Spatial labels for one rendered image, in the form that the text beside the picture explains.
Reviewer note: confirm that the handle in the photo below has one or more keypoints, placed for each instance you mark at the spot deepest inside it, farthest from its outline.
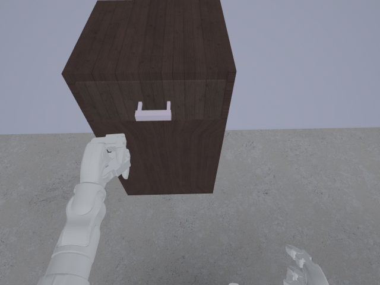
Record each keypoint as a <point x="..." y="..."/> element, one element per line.
<point x="153" y="115"/>

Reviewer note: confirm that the cabinet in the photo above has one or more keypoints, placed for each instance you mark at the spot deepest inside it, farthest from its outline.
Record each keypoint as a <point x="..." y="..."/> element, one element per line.
<point x="153" y="40"/>

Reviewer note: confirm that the drawer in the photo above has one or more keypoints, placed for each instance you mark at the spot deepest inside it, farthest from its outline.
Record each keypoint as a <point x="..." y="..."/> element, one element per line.
<point x="118" y="100"/>

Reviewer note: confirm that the right robot hand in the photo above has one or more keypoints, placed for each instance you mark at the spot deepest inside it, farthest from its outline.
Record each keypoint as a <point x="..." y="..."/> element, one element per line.
<point x="312" y="273"/>

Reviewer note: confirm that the robot left forearm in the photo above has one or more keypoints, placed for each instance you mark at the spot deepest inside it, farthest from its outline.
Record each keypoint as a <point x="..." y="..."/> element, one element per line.
<point x="76" y="248"/>

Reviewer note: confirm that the left robot hand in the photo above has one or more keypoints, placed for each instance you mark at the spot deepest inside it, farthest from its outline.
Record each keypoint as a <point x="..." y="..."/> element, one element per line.
<point x="96" y="158"/>

